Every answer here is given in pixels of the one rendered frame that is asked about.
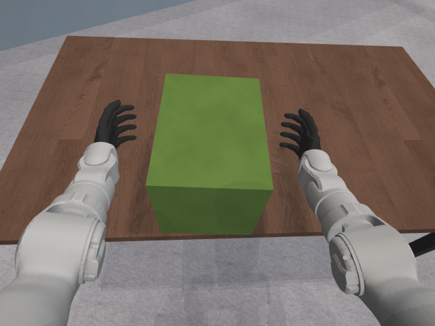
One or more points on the right robot forearm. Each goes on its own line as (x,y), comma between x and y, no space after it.
(328,197)

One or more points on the robot left hand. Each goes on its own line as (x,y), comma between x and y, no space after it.
(107,130)

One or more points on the robot right upper arm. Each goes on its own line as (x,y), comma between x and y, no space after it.
(376,265)

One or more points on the left robot forearm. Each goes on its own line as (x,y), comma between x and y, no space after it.
(91,191)

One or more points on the robot left upper arm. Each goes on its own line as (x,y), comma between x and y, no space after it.
(60,252)

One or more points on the table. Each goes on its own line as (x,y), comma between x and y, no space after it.
(373,107)

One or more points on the carton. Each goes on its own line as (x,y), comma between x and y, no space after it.
(209,170)

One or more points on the robot right hand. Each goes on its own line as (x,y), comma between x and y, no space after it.
(308,139)

